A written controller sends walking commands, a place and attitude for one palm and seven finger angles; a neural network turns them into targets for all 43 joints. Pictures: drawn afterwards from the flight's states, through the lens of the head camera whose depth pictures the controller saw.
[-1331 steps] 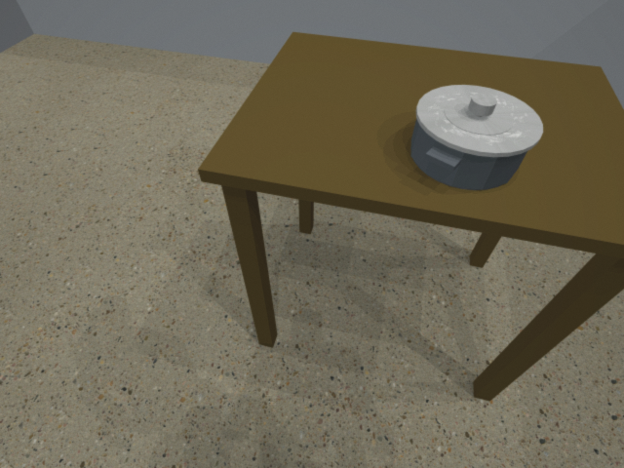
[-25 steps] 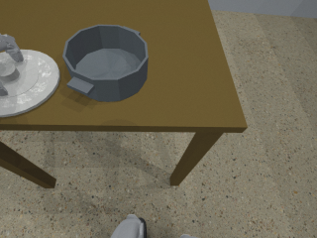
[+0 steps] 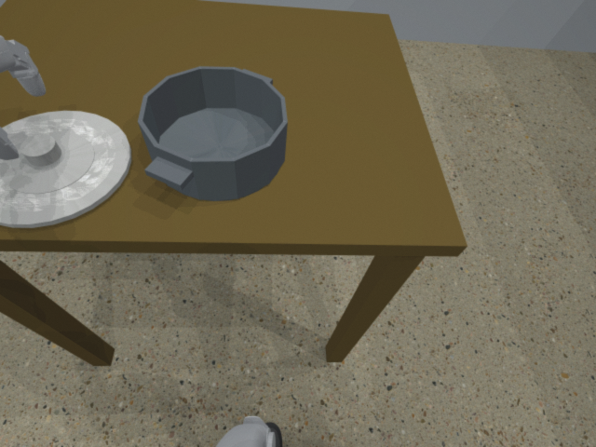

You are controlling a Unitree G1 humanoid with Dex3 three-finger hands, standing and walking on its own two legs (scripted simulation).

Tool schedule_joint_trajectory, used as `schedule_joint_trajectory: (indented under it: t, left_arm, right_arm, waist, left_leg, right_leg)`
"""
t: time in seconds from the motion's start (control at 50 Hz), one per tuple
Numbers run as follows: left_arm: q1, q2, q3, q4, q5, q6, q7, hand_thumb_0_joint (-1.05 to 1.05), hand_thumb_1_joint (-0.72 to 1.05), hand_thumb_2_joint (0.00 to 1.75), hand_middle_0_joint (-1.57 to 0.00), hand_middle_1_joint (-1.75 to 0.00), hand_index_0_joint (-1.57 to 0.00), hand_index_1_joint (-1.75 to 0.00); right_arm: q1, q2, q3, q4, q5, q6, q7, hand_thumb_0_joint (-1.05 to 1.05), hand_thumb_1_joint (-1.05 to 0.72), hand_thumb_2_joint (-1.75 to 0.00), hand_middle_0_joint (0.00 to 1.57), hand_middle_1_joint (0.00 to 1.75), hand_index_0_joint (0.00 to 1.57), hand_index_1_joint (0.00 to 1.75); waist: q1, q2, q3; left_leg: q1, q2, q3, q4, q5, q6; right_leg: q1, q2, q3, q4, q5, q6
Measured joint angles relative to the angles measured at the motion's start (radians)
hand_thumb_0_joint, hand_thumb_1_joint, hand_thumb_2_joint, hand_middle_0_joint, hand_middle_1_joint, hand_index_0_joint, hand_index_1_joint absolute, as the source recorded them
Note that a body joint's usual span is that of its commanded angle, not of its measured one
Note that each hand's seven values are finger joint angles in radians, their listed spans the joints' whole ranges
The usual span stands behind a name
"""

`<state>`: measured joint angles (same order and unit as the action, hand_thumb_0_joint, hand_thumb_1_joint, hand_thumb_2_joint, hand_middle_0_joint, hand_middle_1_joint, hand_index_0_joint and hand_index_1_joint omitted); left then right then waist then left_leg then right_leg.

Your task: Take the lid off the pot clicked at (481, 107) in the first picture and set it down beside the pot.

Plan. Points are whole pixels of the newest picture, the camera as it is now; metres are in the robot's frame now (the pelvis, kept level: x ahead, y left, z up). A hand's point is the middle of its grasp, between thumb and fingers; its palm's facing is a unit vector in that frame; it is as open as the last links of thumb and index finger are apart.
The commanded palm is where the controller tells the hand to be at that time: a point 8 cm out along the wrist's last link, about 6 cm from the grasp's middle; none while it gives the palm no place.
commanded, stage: raise the empty hand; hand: left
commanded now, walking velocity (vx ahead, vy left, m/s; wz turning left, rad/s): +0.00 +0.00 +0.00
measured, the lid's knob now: (41, 150) +0.48 +0.35 +0.09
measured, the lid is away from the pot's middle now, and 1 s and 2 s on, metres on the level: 0.23 0.23 0.23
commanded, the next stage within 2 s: draw the hand back to the body in 0.74 s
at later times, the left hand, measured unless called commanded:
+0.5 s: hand out of the picture +0.46 +0.35 +0.22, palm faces -0.31 -0.15 -0.94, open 11.0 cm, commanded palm +0.50 +0.35 +0.30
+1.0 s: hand out of the picture +0.47 +0.35 +0.24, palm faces -0.27 -0.16 -0.95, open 11.0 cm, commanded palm +0.47 +0.34 +0.31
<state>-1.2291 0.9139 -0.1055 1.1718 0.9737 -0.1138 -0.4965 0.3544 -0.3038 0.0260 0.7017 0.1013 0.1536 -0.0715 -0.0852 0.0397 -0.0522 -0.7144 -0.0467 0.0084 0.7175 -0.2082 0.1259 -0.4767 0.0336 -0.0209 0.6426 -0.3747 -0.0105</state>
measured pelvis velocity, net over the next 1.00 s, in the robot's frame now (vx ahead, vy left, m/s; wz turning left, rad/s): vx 0.02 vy -0.02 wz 0.03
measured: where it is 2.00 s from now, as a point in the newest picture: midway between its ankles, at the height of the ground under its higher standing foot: outside the picture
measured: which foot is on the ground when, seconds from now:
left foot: down 0.00-1.00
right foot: down 0.00-1.00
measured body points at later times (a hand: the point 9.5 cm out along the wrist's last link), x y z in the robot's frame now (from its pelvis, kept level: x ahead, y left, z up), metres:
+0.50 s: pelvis +0.00 +0.00 +0.01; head +0.07 +0.02 +0.45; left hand +0.47 +0.36 +0.28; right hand +0.04 -0.29 -0.11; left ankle +0.08 +0.03 -0.71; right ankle -0.04 -0.16 -0.71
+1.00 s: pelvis +0.02 -0.02 +0.01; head +0.09 +0.00 +0.46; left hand +0.48 +0.35 +0.29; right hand +0.05 -0.31 -0.10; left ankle +0.08 +0.03 -0.71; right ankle -0.03 -0.17 -0.71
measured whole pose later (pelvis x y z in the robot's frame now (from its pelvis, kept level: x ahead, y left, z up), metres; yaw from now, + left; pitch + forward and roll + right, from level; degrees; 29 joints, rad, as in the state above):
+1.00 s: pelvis +0.02 -0.02 +0.01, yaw +2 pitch +11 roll -4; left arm -1.31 0.96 -0.09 1.11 0.98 -0.03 -0.56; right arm 0.34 -0.31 0.01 0.70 0.10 0.16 -0.04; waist -0.09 0.03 -0.03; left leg -0.61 -0.06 -0.02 0.61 -0.18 0.10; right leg -0.36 0.03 -0.02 0.52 -0.34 0.01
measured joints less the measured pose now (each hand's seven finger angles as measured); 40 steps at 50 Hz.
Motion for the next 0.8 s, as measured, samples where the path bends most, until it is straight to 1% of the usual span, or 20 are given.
schedule_joint_trajectory:
  t: [0.06, 0.14, 0.18, 0.28, 0.36, 0.48, 0.6, 0.68, 0.74, 0.8]
  left_arm:
    - [0.002, -0.003, 0.007, -0.02, 0.005, 0.0, -0.005, 0.0, 0.01, 0.61, -0.35, -0.88, -0.35, -0.88]
    - [-0.009, 0.003, 0.018, -0.022, -0.005, 0.002, -0.015, 0.0, 0.01, 0.61, -0.35, -0.88, -0.35, -0.88]
    - [-0.026, 0.005, 0.005, -0.011, -0.007, 0.015, -0.02, 0.0, 0.01, 0.61, -0.35, -0.88, -0.35, -0.88]
    - [-0.06, -0.007, -0.031, -0.011, -0.003, 0.039, -0.024, 0.0, 0.01, 0.61, -0.35, -0.88, -0.35, -0.88]
    - [-0.068, -0.016, -0.033, -0.028, -0.004, 0.048, -0.031, 0.0, 0.01, 0.61, -0.35, -0.88, -0.35, -0.88]
    - [-0.105, -0.021, -0.047, -0.007, -0.006, 0.07, -0.039, 0.0, 0.01, 0.61, -0.35, -0.88, -0.35, -0.88]
    - [-0.136, -0.005, -0.061, 0.024, 0.0, 0.09, -0.043, 0.0, 0.01, 0.61, -0.35, -0.88, -0.35, -0.88]
    - [-0.143, 0.012, -0.052, 0.012, 0.013, 0.093, -0.051, 0.0, 0.01, 0.61, -0.36, -0.88, -0.35, -0.88]
    - [-0.157, 0.017, -0.06, 0.012, 0.01, 0.099, -0.054, 0.0, 0.01, 0.61, -0.36, -0.88, -0.35, -0.88]
    - [-0.166, 0.019, -0.059, 0.031, 0.004, 0.105, -0.054, 0.0, 0.01, 0.61, -0.35, -0.88, -0.35, -0.88]
  right_arm:
    - [0.004, -0.004, -0.003, 0.0, -0.002, -0.002, 0.001, 0.01, -0.9, -0.9, 0.21, 0.3, 0.2, 0.3]
    - [0.002, -0.008, -0.004, 0.004, -0.002, -0.003, -0.001, 0.01, -0.9, -0.9, 0.21, 0.3, 0.2, 0.3]
    - [0.0, -0.007, -0.004, 0.007, -0.001, -0.002, 0.001, 0.01, -0.9, -0.9, 0.21, 0.3, 0.2, 0.3]
    - [0.0, -0.009, -0.008, 0.011, -0.001, -0.005, 0.005, 0.01, -0.9, -0.9, 0.21, 0.3, 0.2, 0.3]
    - [-0.007, -0.012, -0.009, 0.016, -0.003, -0.009, 0.005, 0.01, -0.9, -0.9, 0.21, 0.3, 0.2, 0.3]
    - [-0.023, -0.009, -0.004, 0.021, -0.002, -0.016, 0.006, 0.01, -0.9, -0.9, 0.21, 0.3, 0.2, 0.3]
    - [-0.032, -0.004, 0.007, 0.019, 0.002, -0.021, 0.006, 0.01, -0.9, -0.9, 0.21, 0.3, 0.2, 0.3]
    - [-0.028, -0.005, 0.008, 0.02, 0.001, -0.024, 0.007, 0.01, -0.9, -0.9, 0.21, 0.3, 0.2, 0.3]
    - [-0.022, -0.007, 0.004, 0.024, 0.002, -0.025, 0.01, 0.01, -0.9, -0.9, 0.21, 0.3, 0.2, 0.3]
    - [-0.021, -0.008, 0.003, 0.029, 0.003, -0.02, 0.014, 0.01, -0.9, -0.9, 0.21, 0.3, 0.2, 0.3]
  waist:
    - [0.004, 0.005, 0.003]
    - [0.005, 0.007, 0.004]
    - [0.004, 0.005, 0.003]
    - [0.011, 0.003, 0.005]
    - [0.015, 0.005, 0.006]
    - [0.013, 0.002, 0.004]
    - [0.005, -0.007, 0.007]
    - [0.003, -0.007, 0.012]
    - [0.006, -0.004, 0.015]
    - [0.006, -0.005, 0.014]
  left_leg:
    - [0.007, -0.002, -0.002, -0.009, 0.005, 0.0]
    - [0.019, -0.004, -0.002, -0.022, 0.01, 0.003]
    - [0.024, -0.005, -0.003, -0.027, 0.011, 0.003]
    - [0.036, -0.012, -0.008, -0.042, 0.018, -0.001]
    - [0.047, -0.017, -0.01, -0.055, 0.024, -0.001]
    - [0.063, -0.021, -0.011, -0.071, 0.029, -0.001]
    - [0.079, -0.02, -0.01, -0.086, 0.031, -0.005]
    - [0.088, -0.02, -0.013, -0.097, 0.032, -0.008]
    - [0.092, -0.02, -0.016, -0.105, 0.034, -0.012]
    - [0.095, -0.021, -0.017, -0.109, 0.033, -0.013]
  right_leg:
    - [0.008, 0.0, 0.002, -0.009, 0.005, -0.005]
    - [0.021, -0.002, 0.003, -0.025, 0.011, 0.003]
    - [0.026, -0.002, 0.003, -0.032, 0.013, 0.006]
    - [0.036, -0.004, 0.002, -0.04, 0.015, -0.005]
    - [0.047, -0.007, 0.004, -0.049, 0.018, -0.004]
    - [0.061, -0.01, 0.006, -0.063, 0.02, 0.005]
    - [0.075, -0.01, 0.009, -0.076, 0.023, 0.012]
    - [0.085, -0.009, 0.008, -0.09, 0.027, 0.009]
    - [0.091, -0.009, 0.007, -0.099, 0.029, 0.008]
    - [0.094, -0.01, 0.006, -0.103, 0.028, 0.017]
